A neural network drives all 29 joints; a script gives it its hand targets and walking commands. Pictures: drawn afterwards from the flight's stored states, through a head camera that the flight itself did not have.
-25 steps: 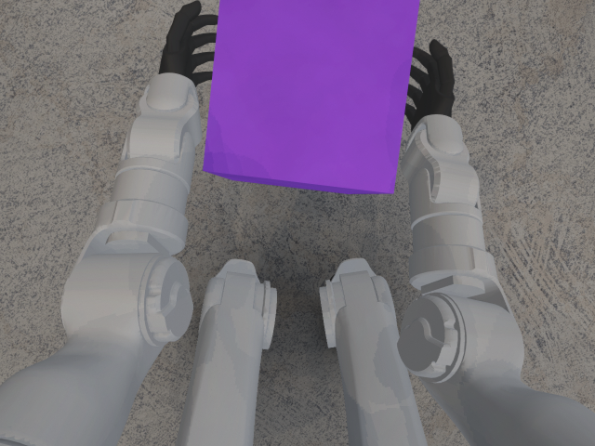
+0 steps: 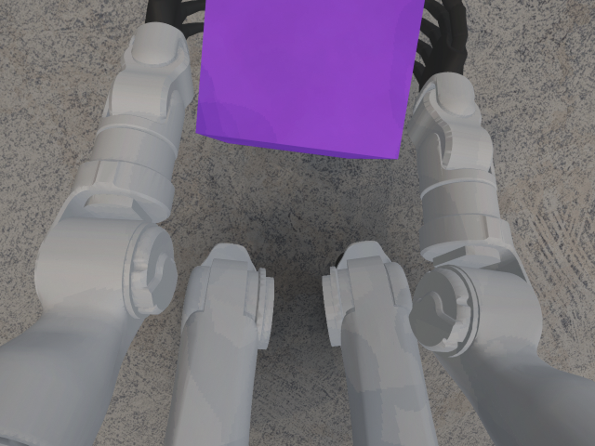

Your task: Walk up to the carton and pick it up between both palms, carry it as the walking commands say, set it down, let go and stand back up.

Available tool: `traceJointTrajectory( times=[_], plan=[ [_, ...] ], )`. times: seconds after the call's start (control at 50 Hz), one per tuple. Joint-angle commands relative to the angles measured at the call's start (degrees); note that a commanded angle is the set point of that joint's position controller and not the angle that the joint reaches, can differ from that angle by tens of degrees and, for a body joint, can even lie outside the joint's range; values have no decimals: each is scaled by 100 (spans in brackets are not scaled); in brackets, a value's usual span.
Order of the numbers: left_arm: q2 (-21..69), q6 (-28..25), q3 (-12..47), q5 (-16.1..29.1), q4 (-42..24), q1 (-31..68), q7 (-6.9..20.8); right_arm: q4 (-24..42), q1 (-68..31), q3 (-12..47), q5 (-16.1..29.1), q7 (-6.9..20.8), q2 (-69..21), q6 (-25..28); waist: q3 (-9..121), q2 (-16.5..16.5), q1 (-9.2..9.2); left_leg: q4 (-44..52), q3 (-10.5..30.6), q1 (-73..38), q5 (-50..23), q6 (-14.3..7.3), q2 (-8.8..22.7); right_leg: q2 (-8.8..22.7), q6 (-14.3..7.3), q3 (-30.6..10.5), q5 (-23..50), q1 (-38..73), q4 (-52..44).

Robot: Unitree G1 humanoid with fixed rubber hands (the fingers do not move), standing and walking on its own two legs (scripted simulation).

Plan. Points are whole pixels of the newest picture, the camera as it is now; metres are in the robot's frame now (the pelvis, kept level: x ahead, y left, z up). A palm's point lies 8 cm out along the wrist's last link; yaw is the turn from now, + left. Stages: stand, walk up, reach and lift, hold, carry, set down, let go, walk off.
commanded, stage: set down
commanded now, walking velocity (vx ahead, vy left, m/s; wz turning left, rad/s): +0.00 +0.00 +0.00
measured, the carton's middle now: (302, 65) +0.53 +0.00 -0.23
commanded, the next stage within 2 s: none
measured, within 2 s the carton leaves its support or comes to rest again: rests again in 1.16 s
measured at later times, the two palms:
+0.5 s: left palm (169, 36) +0.54 +0.15 -0.16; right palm (430, 80) +0.50 -0.14 -0.16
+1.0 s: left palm (176, 46) +0.54 +0.14 -0.19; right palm (426, 83) +0.50 -0.15 -0.18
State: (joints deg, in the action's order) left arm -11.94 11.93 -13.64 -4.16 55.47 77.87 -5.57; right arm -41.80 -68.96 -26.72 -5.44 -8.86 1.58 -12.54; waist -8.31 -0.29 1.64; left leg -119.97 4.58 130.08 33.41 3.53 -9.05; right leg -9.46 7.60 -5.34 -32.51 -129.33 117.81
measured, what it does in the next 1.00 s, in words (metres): stands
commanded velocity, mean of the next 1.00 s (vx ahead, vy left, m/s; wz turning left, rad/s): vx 0.00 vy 0.00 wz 0.00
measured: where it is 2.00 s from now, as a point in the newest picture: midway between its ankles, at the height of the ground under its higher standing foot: (293, 324)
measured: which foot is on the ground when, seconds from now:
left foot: down 0.00-1.00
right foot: down 0.00-1.00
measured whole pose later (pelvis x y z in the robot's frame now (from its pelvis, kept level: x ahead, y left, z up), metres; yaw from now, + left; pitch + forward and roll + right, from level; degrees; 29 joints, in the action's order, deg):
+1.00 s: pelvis +0.00 +0.00 -0.02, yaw +0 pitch +40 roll -3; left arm -14.4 8.6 -10.7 -2.6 63.3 79.9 -5.3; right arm -49.2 -71.1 -25.9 -5.3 -8.2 3.0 -9.5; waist -13.2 0.6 1.9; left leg -125.2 3.6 129.4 35.4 2.5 -7.0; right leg -7.8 6.2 -3.5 -34.3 -128.7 123.0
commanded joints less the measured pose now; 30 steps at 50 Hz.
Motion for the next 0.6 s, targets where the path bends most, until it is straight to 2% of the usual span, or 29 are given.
traceJointTrajectory(
  times=[0.0, 0.12, 0.4, 0.58],
  plan=[
    [5475, -179, 2087, 602, -386, 2913, 1345, 414, -4028, 2980, 621, 1404, -4887, 178, 7037, -41, 56, 942, -773, -3473, -2320, -234, -60, -33, -355, 1216, 2252, 3480, -580],
    [5534, -183, 1978, 526, -139, 2660, 1391, 253, -3852, 2903, 592, 1428, -4916, 178, 6614, -59, 3, 889, -770, -3233, -2258, -255, -62, -40, -354, 1162, 2201, 3266, -557],
    [5181, -312, 1808, 496, -21, 2925, 1468, 17, -3969, 2603, 453, 1410, -4623, 292, 6034, -56, 9, 807, -732, -2751, -1855, -289, -37, -10, -435, 1093, 1933, 3119, -475],
    [5059, -370, 1694, 449, 150, 2890, 1484, -146, -3922, 2479, 386, 1445, -4526, 352, 5732, -51, 0, 736, -686, -2661, -1838, -308, -29, -1, -463, 1092, 1899, 2956, -369]
  ],
)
